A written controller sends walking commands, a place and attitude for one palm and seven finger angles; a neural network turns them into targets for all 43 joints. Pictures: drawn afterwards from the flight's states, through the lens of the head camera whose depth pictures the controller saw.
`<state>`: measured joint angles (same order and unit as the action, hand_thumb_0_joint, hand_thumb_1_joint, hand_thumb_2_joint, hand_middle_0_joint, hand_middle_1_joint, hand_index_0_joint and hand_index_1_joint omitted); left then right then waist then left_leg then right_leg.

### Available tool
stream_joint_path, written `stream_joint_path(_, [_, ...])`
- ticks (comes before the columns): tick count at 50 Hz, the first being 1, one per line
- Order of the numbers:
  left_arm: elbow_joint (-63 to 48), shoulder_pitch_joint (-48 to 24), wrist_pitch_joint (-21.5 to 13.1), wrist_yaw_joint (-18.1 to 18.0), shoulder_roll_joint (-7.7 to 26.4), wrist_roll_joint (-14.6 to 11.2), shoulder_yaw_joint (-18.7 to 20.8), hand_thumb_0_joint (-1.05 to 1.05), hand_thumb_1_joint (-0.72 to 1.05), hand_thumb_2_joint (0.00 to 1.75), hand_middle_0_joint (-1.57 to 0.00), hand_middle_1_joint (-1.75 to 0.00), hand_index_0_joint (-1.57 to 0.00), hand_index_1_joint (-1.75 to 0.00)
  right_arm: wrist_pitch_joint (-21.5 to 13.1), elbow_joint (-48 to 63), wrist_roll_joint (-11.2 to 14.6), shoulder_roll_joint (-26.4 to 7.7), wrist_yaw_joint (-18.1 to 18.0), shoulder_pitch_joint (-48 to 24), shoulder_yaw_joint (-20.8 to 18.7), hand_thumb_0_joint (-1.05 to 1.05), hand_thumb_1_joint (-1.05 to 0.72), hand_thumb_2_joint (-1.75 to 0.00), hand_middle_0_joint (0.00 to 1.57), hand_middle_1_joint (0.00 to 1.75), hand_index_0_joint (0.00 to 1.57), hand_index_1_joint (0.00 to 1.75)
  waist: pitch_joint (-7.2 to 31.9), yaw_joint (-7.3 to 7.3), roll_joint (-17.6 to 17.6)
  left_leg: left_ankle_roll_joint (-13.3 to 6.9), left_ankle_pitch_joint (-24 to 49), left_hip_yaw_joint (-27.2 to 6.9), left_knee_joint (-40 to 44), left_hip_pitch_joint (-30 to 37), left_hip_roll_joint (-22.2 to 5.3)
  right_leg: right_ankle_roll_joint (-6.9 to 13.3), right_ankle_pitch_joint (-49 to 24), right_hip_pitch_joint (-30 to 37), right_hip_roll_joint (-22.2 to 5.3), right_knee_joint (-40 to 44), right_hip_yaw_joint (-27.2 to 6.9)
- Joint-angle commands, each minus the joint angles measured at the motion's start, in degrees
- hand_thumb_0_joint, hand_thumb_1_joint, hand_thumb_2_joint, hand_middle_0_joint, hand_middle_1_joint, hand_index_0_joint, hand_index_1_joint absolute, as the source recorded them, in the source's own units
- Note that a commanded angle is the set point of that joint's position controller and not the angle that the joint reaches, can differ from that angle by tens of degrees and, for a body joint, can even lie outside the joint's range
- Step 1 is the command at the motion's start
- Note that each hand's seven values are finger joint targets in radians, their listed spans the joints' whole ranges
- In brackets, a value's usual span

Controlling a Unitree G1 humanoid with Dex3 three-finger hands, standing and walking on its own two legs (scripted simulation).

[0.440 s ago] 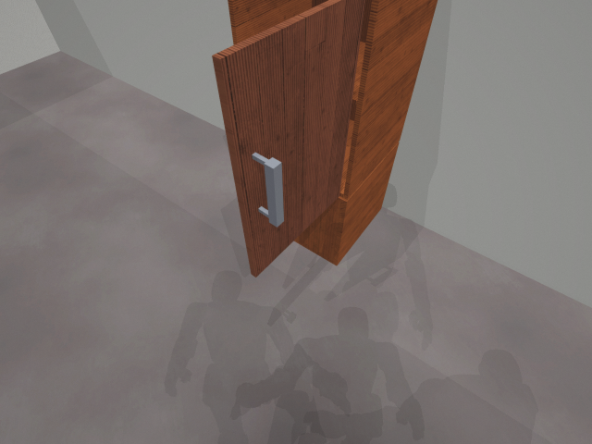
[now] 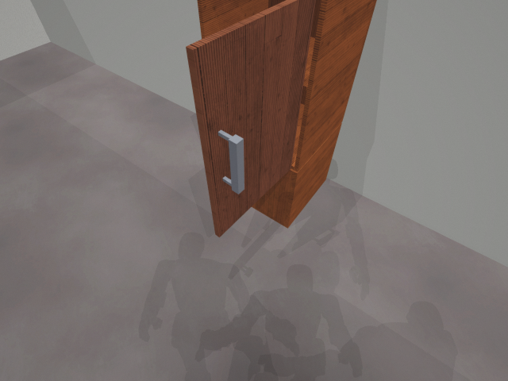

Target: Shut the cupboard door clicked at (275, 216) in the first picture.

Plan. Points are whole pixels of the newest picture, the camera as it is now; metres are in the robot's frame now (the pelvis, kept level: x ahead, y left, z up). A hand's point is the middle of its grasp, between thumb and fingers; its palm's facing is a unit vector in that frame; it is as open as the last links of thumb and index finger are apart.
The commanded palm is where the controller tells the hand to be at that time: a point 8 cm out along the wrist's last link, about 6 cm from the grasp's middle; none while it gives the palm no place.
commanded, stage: look at it before walking up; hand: left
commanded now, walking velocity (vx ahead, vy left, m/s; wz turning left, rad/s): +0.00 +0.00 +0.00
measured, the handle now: (230, 162) +0.59 +0.09 -0.04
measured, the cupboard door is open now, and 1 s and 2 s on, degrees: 87 87 87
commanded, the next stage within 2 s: walk around to get in front in 0.40 s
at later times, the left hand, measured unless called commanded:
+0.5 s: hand out of the picture +0.06 +0.23 -0.17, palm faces -0.02 -0.95 -0.30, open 7.4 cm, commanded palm none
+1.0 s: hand out of the picture +0.08 +0.16 -0.18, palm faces -0.14 -0.95 -0.29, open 7.4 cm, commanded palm none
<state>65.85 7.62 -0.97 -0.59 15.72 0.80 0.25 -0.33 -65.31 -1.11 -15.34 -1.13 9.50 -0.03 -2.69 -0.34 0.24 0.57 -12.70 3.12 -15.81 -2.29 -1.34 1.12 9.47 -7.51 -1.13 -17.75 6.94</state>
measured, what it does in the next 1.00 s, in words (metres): stands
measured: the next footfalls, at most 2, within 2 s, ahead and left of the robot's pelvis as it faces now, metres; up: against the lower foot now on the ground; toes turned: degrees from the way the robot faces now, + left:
left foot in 1.52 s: +0.11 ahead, +0.07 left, +0.00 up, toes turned -33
right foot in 1.88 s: -0.05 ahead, -0.17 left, +0.00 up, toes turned -47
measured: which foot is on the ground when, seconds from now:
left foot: down 0.00-0.94, up 0.96-1.00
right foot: down 0.00-1.00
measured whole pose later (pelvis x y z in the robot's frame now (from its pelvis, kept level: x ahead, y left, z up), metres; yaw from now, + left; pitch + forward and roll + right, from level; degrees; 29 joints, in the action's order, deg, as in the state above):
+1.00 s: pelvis -0.01 -0.04 -0.03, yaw -11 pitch +0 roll +2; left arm 56.0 10.6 1.5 0.5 11.7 1.4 3.7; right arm 3.5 -58.8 -0.9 -13.1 -2.3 11.0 -2.9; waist -8.2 1.0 2.3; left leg 2.9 -30.9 5.4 -52.3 -16.7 -5.0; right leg 3.6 20.1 -18.1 1.0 -39.2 1.9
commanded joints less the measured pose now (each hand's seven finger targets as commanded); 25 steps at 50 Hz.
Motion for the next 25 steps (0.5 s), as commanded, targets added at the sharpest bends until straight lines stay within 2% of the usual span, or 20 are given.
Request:
stream_joint_path(1, [-2.8, -1.0, -1.2, -0.6, 10.4, -0.3, 2.0, 0.0, 0.9, 0.9, -0.2, -0.3, -0.2, -0.3, -0.9, 2.1, 0.1, -9.8, -0.3, 0.8, -1.5, 0.0, -0.9, -0.9, 0.2, 0.3, 0.2, 0.3, 2.9, 0.07, 0.8, -1.3, 11.1, -4.8, 2.3, -3.3, -6.1, 1.5, -11.3, 4.1, -7.2, 2.0, -7.5])
stream_joint_path(9, [-2.8, -1.1, -1.1, -0.5, 10.5, -0.2, 2.0, 0.0, 0.9, 0.9, -0.2, -0.3, -0.2, -0.3, -1.0, 2.1, 0.1, -9.9, -0.3, 0.6, -1.4, 0.0, -0.9, -0.9, 0.2, 0.3, 0.2, 0.3, 2.9, 0.13, 0.4, -1.4, 10.8, -5.1, 2.6, -3.3, -6.2, 1.3, -9.8, 4.0, -7.2, 2.2, -7.1])
stream_joint_path(15, [-2.9, -1.2, -1.1, -0.6, 10.5, -0.2, 2.0, 0.0, 0.9, 0.9, -0.2, -0.3, -0.2, -0.3, -1.1, 2.3, 0.1, -10.2, -0.4, 0.6, -1.5, 0.0, -0.9, -0.9, 0.2, 0.3, 0.2, 0.3, 3.2, 0.12, 0.4, -1.4, 12.7, -5.1, 2.3, -2.9, -6.3, 1.4, -12.1, 4.3, -7.3, 1.7, -7.0])
stream_joint_path(25, [-3.0, -1.4, -1.1, -0.5, 10.8, -0.2, 2.0, 0.0, 0.9, 0.9, -0.2, -0.3, -0.2, -0.3, -1.0, 2.3, 0.1, -10.5, -0.3, 0.3, -1.5, 0.0, -0.9, -0.9, 0.2, 0.3, 0.2, 0.3, 3.3, 0.14, 0.2, -1.3, 12.0, -5.0, 2.6, -2.9, -6.2, 1.3, -11.3, 4.4, -7.3, 2.0, -7.0])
